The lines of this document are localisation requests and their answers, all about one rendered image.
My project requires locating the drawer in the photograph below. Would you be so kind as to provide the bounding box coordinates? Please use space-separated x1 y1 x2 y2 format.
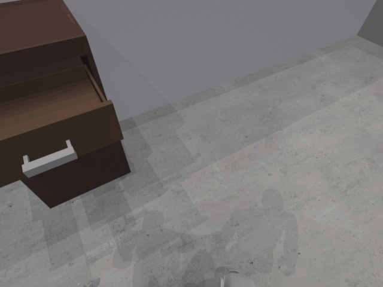
0 65 124 188

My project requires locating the handle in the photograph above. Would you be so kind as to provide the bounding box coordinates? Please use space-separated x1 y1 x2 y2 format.
22 140 78 178

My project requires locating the cabinet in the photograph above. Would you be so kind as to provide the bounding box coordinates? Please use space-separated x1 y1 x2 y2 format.
0 0 131 208

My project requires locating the robot right thigh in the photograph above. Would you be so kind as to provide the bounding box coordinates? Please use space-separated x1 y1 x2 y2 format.
218 273 256 287

